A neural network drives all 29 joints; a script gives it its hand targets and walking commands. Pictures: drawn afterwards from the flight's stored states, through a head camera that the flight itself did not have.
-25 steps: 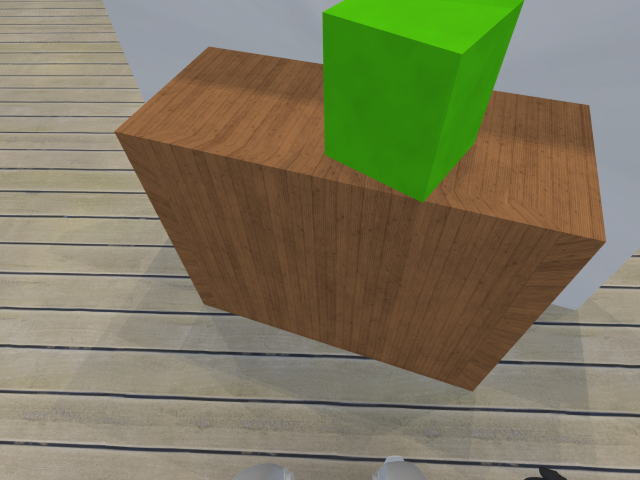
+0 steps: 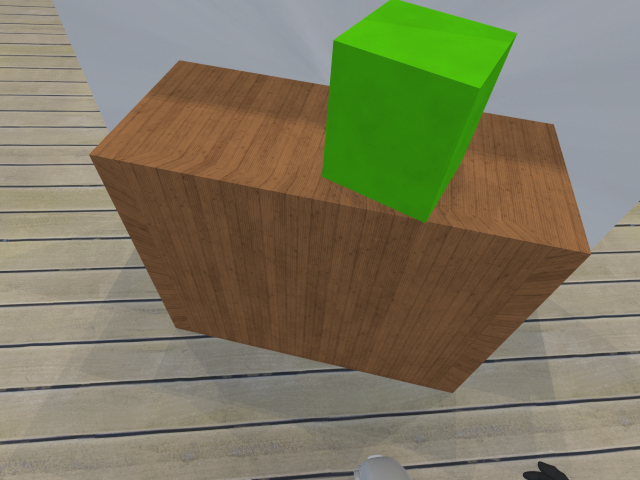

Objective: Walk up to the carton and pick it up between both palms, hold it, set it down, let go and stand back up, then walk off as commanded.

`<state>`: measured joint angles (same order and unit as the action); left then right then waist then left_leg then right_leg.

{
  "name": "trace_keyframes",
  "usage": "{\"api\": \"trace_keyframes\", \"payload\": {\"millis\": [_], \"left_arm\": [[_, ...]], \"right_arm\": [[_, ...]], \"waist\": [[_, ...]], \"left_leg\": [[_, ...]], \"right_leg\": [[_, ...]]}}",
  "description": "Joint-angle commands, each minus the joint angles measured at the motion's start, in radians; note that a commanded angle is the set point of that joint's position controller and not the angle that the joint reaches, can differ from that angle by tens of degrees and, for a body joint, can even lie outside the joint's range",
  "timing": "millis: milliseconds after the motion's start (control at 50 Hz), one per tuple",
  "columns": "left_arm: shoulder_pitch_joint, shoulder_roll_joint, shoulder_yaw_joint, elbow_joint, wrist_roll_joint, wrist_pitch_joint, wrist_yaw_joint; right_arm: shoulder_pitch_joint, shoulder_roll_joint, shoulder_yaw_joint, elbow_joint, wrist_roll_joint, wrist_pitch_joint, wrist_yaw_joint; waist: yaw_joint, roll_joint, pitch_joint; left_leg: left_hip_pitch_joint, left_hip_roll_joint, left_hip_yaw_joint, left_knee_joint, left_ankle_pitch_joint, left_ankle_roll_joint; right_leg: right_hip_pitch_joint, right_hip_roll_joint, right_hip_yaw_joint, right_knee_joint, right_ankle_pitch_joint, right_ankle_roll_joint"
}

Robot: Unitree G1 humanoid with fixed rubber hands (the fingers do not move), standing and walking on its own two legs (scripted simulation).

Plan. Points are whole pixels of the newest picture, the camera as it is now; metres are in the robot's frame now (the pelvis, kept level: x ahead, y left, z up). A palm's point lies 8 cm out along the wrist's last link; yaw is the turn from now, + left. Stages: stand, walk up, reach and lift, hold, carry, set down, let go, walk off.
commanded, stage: walk up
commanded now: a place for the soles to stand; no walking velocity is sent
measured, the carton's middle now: (409, 112) +0.68 -0.15 +0.10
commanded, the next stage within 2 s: none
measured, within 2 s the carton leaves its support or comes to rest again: neither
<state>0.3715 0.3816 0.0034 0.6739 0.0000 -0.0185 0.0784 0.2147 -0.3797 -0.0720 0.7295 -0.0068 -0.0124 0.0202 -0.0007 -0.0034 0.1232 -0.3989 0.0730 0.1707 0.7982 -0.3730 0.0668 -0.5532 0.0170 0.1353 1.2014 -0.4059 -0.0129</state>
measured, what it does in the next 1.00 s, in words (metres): steps on the spot: right foot, then right foot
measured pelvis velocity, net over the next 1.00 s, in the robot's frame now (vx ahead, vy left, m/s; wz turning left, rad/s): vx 0.01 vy -0.04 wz -0.19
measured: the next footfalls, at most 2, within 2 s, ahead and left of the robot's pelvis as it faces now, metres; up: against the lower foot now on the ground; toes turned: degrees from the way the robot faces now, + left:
right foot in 0.22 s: +0.11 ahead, -0.21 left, +0.00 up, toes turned +0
right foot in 0.86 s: +0.12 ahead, -0.21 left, +0.00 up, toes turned -4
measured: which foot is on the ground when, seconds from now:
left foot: down 0.00-1.00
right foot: up 0.00-0.20, down 0.22-0.48, up 0.50-0.84, down 0.86-1.00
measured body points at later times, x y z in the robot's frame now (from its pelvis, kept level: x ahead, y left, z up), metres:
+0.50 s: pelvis +0.00 -0.03 -0.03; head +0.04 -0.04 +0.42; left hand +0.11 +0.27 -0.12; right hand +0.07 -0.35 -0.14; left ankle +0.03 +0.04 -0.71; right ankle +0.07 -0.20 -0.71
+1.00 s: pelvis +0.01 -0.04 -0.02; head +0.04 -0.06 +0.43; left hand +0.15 +0.25 -0.11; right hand +0.07 -0.37 -0.13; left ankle +0.03 +0.04 -0.68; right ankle +0.08 -0.21 -0.71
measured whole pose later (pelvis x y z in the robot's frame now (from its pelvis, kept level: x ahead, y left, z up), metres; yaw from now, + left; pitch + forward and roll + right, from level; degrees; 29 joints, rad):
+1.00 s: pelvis +0.01 -0.04 -0.02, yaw -11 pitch -4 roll +0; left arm 0.35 0.39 0.01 0.67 0.00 -0.05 0.07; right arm 0.18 -0.38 -0.07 0.72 -0.01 0.07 0.02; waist 0.00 0.03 0.14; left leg -0.43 0.05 0.13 1.12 -0.58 0.03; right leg -0.50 0.04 0.14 0.88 -0.33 0.00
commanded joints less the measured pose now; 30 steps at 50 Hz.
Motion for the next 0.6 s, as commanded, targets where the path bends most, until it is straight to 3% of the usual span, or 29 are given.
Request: {"api": "trace_keyframes", "payload": {"millis": [0,40,60,80,100,120,140,160,180,200,220,240,260,280,300,320,340,360,380,400,420,440,460,480,500,520,540,560,580], "left_arm": [[0.040,0.252,0.116,0.006,0.015,-0.014,-0.015],[0.039,0.257,0.119,-0.005,0.023,-0.012,-0.015],[0.026,0.263,0.122,-0.006,0.030,-0.010,-0.019],[0.039,0.259,0.121,-0.017,0.025,-0.011,-0.028],[0.040,0.250,0.120,-0.016,0.028,-0.017,-0.029],[0.046,0.244,0.112,-0.004,0.024,-0.025,-0.029],[0.068,0.248,0.124,-0.014,0.030,-0.025,-0.032],[0.111,0.247,0.134,0.021,0.037,-0.033,-0.033],[0.147,0.268,0.152,0.036,0.032,-0.038,-0.031],[0.198,0.299,0.162,0.041,0.039,-0.041,-0.024],[0.135,0.358,0.168,0.014,0.054,-0.048,-0.017],[0.070,0.427,0.179,-0.031,0.035,-0.046,-0.014],[-0.012,0.456,0.172,-0.055,0.027,-0.041,-0.010],[-0.059,0.434,0.160,-0.051,0.031,-0.038,-0.004],[-0.080,0.412,0.158,-0.033,0.032,-0.039,-0.002],[-0.062,0.352,0.148,-0.036,0.032,-0.036,0.000],[-0.020,0.364,0.137,-0.034,0.030,-0.034,-0.003],[-0.043,0.356,0.134,-0.034,0.033,-0.034,-0.005],[-0.033,0.365,0.139,-0.020,0.032,-0.034,-0.004],[-0.033,0.366,0.136,-0.017,0.032,-0.030,0.005],[-0.030,0.354,0.132,-0.027,0.024,-0.030,0.004],[-0.050,0.319,0.124,-0.009,0.019,-0.026,0.001],[-0.051,0.248,0.100,-0.036,0.000,-0.020,-0.002],[-0.066,0.211,0.083,-0.025,0.001,-0.014,0.011],[-0.081,0.275,0.101,-0.004,0.007,-0.010,0.025],[-0.060,0.293,0.108,-0.006,-0.003,-0.008,0.023],[-0.017,0.289,0.111,0.035,-0.013,-0.013,0.019],[0.032,0.277,0.103,0.042,0.001,-0.019,0.018],[0.045,0.287,0.108,0.055,0.002,-0.023,0.009]], "right_arm": [[0.046,-0.255,-0.099,-0.088,-0.012,-0.033,-0.029],[0.040,-0.276,-0.106,-0.080,-0.017,-0.033,-0.026],[0.024,-0.273,-0.103,-0.075,-0.015,-0.033,-0.026],[0.020,-0.306,-0.116,-0.081,-0.014,-0.031,-0.027],[0.022,-0.298,-0.108,-0.082,-0.016,-0.030,-0.026],[-0.025,-0.285,-0.109,-0.092,-0.015,-0.018,-0.024],[-0.035,-0.302,-0.103,-0.102,-0.012,-0.015,-0.021],[-0.063,-0.287,-0.092,-0.111,-0.013,-0.009,-0.017],[-0.078,-0.250,-0.082,-0.122,-0.013,0.002,-0.010],[-0.096,-0.236,-0.078,-0.131,-0.008,0.015,-0.008],[-0.097,-0.189,-0.059,-0.142,0.012,0.025,-0.013],[-0.129,-0.211,-0.056,-0.138,0.013,0.047,-0.011],[-0.120,-0.272,-0.067,-0.115,0.007,0.054,-0.013],[-0.117,-0.274,-0.075,-0.084,0.011,0.052,-0.013],[-0.089,-0.277,-0.082,-0.055,0.008,0.049,-0.010],[-0.039,-0.271,-0.086,-0.042,0.000,0.042,-0.004],[-0.014,-0.259,-0.088,-0.038,-0.004,0.037,-0.001],[-0.043,-0.258,-0.091,-0.033,-0.017,0.036,0.007],[0.014,-0.251,-0.098,-0.024,-0.012,0.037,0.006],[-0.029,-0.214,-0.088,-0.030,-0.024,0.037,0.007],[0.016,-0.235,-0.089,-0.024,-0.018,0.027,0.005],[0.070,-0.207,-0.095,-0.009,-0.022,0.010,-0.002],[0.139,-0.281,-0.115,0.016,-0.041,0.009,-0.013],[0.048,-0.338,-0.126,-0.019,-0.036,0.004,-0.019],[-0.025,-0.340,-0.123,-0.037,-0.036,0.002,-0.018],[-0.027,-0.328,-0.121,-0.049,-0.040,-0.005,-0.020],[-0.045,-0.311,-0.109,-0.025,-0.036,-0.004,-0.022],[-0.062,-0.285,-0.116,-0.039,-0.037,-0.001,-0.022],[-0.071,-0.264,-0.105,-0.045,-0.027,-0.006,-0.018]], "waist": [[-0.048,0.137,-0.135],[-0.047,0.147,-0.134],[-0.042,0.111,-0.124],[-0.041,0.136,-0.144],[-0.028,0.133,-0.120],[-0.013,0.189,-0.127],[-0.013,0.127,-0.162],[0.024,0.100,-0.171],[0.045,0.056,-0.196],[0.062,-0.024,-0.215],[0.046,-0.255,-0.129],[0.068,-0.231,-0.113],[0.051,-0.219,-0.058],[0.038,-0.197,0.032],[0.025,-0.210,-0.010],[0.016,-0.166,-0.058],[0.013,-0.199,-0.090],[0.020,-0.155,-0.105],[0.012,-0.201,-0.118],[0.019,-0.182,-0.051],[-0.003,-0.160,-0.112],[-0.041,-0.085,-0.141],[-0.073,0.073,-0.149],[-0.078,0.188,-0.083],[-0.078,0.152,-0.007],[-0.056,0.071,0.010],[-0.028,0.076,-0.022],[-0.032,0.086,-0.050],[-0.020,0.097,-0.079]], "left_leg": [[0.385,0.318,-0.255,-0.311,0.316,0.057],[0.338,0.354,-0.302,-0.311,0.262,0.100],[0.293,0.356,-0.245,-0.307,0.208,0.118],[0.327,0.356,-0.249,-0.287,0.180,0.127],[0.278,0.370,-0.215,-0.265,0.250,0.150],[0.217,0.332,-0.150,-0.217,0.309,0.145],[0.194,0.336,-0.103,-0.159,0.323,0.131],[0.083,0.303,-0.057,-0.105,0.193,0.111],[-0.034,0.244,-0.036,-0.019,0.011,0.063],[-0.130,0.215,-0.054,0.116,-0.104,0.029],[-0.243,0.075,0.000,0.285,-0.285,-0.022],[-0.225,-0.014,-0.135,0.388,-0.302,-0.062],[-0.233,-0.024,-0.222,0.439,-0.334,-0.059],[-0.236,-0.014,-0.239,0.432,-0.293,-0.057],[-0.190,0.016,-0.241,0.365,-0.239,-0.053],[-0.165,0.004,-0.216,0.333,-0.239,-0.052],[-0.165,-0.028,-0.222,0.309,-0.246,-0.036],[-0.099,-0.029,-0.226,0.274,-0.252,-0.036],[-0.050,-0.015,-0.213,0.235,-0.219,-0.036],[-0.067,-0.029,-0.215,0.163,-0.187,-0.042],[0.083,-0.019,-0.218,0.041,-0.135,-0.028],[0.162,0.009,-0.254,-0.119,-0.118,-0.030],[0.298,0.150,-0.473,-0.352,-0.251,-0.009],[0.260,0.362,-0.630,-0.535,-0.245,-0.025],[0.206,0.382,-0.621,-0.561,-0.212,-0.061],[0.181,0.343,-0.568,-0.526,-0.176,-0.076],[0.189,0.295,-0.458,-0.467,-0.060,-0.087],[0.213,0.280,-0.413,-0.455,-0.065,-0.061],[0.291,0.277,-0.390,-0.414,-0.018,0.000]], "right_leg": [[-0.178,-0.048,-0.065,-0.084,0.002,0.007],[-0.175,-0.061,-0.055,-0.080,-0.007,0.013],[-0.141,-0.068,-0.090,-0.118,-0.044,0.003],[-0.162,-0.086,-0.113,-0.137,-0.013,-0.005],[-0.126,-0.094,-0.128,-0.197,-0.044,-0.018],[-0.047,-0.073,-0.168,-0.260,-0.045,-0.013],[0.045,-0.047,-0.196,-0.316,-0.011,-0.013],[0.168,-0.028,-0.206,-0.413,0.077,-0.024],[0.269,0.009,-0.145,-0.424,0.071,-0.054],[0.328,-0.026,-0.005,-0.474,0.070,-0.096],[0.257,-0.170,0.358,-0.688,0.025,-0.176],[0.059,-0.274,0.715,-0.879,-0.273,-0.271],[0.023,-0.275,0.828,-0.925,-0.432,-0.304],[-0.041,-0.250,0.810,-0.898,-0.372,-0.299],[-0.014,-0.220,0.702,-0.825,-0.363,-0.272],[0.027,-0.191,0.671,-0.771,-0.247,-0.263],[0.055,-0.187,0.666,-0.744,-0.157,-0.271],[0.030,-0.192,0.654,-0.727,-0.176,-0.265],[0.024,-0.196,0.605,-0.721,-0.161,-0.251],[0.003,-0.201,0.618,-0.706,-0.074,-0.256],[-0.050,-0.173,0.532,-0.618,0.077,-0.222],[-0.062,-0.143,0.406,-0.510,0.154,-0.176],[-0.235,-0.023,0.221,-0.284,0.124,-0.106],[-0.349,0.102,0.009,-0.132,-0.100,-0.044],[-0.351,0.045,0.015,-0.053,-0.111,-0.036],[-0.299,0.032,0.029,-0.033,-0.066,-0.032],[-0.244,0.024,-0.006,-0.017,-0.050,-0.038],[-0.221,0.012,-0.019,-0.016,-0.047,-0.025],[-0.209,0.005,-0.049,0.006,-0.045,-0.017]]}}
